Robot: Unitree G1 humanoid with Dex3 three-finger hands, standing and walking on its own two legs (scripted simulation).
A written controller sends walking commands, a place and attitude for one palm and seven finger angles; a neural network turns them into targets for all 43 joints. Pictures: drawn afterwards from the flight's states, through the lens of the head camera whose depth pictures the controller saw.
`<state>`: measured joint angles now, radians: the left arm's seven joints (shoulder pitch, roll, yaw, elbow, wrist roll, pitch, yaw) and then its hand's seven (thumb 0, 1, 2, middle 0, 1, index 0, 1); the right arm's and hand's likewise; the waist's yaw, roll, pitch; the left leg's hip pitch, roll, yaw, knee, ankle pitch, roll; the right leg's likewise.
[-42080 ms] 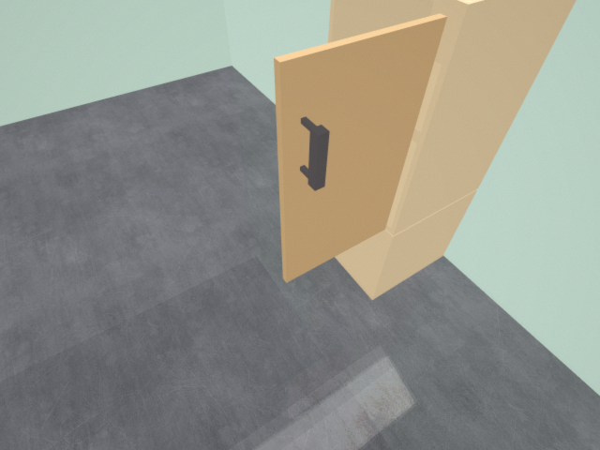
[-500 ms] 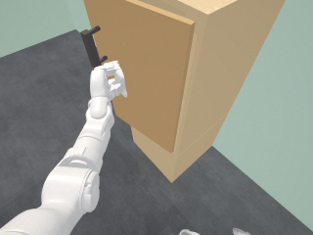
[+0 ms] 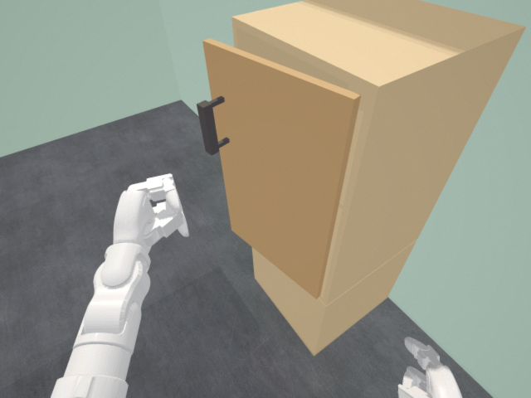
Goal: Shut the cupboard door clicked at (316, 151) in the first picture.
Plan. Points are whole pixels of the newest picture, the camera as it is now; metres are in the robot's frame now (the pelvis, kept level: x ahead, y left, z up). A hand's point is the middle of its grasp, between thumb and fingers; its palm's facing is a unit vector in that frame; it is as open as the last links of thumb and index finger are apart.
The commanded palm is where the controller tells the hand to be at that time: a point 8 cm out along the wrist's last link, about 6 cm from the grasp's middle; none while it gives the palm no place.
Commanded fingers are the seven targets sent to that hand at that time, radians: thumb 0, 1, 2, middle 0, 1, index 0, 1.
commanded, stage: draw the hand back to the body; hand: left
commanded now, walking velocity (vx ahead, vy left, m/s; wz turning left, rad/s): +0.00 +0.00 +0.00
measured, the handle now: (215, 125) +0.64 +0.16 +0.09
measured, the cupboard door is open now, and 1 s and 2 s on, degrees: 11 11 11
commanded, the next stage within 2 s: step back with the hand held close in 1.04 s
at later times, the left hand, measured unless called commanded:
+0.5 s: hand (77, 263) +0.24 +0.25 +0.15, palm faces +0.38 -0.86 -0.33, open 4.9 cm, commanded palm +0.19 +0.29 +0.17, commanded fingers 0.00 0.90 0.90 -0.39 -0.51 -0.39 -0.51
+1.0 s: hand (28, 288) +0.19 +0.28 +0.17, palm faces +0.49 -0.79 -0.37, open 7.4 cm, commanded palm +0.15 +0.31 +0.18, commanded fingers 0.00 0.90 0.90 -0.20 -0.30 -0.20 -0.30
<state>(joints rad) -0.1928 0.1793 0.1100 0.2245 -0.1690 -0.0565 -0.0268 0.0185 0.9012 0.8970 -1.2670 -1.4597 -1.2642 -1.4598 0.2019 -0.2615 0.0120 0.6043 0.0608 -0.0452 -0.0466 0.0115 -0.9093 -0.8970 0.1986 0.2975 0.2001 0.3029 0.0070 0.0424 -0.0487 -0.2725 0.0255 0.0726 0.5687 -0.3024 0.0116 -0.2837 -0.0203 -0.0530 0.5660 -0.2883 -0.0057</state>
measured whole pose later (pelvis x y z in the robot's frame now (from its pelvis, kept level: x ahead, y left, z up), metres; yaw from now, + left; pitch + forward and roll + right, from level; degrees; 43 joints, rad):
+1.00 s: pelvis +0.01 +0.01 +0.01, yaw +1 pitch -5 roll +0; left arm 0.44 0.32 0.33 -0.36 -0.06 -0.08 0.11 0.02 0.89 0.90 -0.22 -0.31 -0.22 -0.31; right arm 0.18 -0.22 0.02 0.64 0.01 -0.08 -0.08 0.01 -0.91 -0.90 0.20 0.30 0.20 0.30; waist 0.07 0.06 0.02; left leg -0.07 0.01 0.05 0.41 -0.25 0.02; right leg -0.06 -0.03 -0.07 0.38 -0.23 0.01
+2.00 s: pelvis -0.07 +0.02 -0.01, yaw +3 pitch +0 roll -2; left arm 0.52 0.41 0.47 -0.50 -0.02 -0.25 0.15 0.02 0.89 0.90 -0.21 -0.30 -0.21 -0.30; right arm 0.24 -0.21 0.01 0.58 0.01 -0.06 -0.09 0.01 -0.90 -0.90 0.20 0.30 0.21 0.30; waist 0.01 0.00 0.02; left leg -0.44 0.00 0.02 0.67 -0.23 0.05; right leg -0.38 0.01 0.01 0.61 -0.23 0.03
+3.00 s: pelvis -0.23 +0.05 +0.01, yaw +0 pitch +3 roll -5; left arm 0.62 0.48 0.44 -0.63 -0.08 -0.21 0.13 0.02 0.89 0.90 -0.21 -0.30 -0.21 -0.30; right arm 0.23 -0.15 0.01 0.60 -0.02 -0.11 -0.06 0.01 -0.90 -0.90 0.20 0.30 0.21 0.30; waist 0.00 -0.04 -0.04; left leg -0.48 0.01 0.03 0.30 -0.04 0.00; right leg -0.10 0.11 -0.05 0.42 -0.46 -0.03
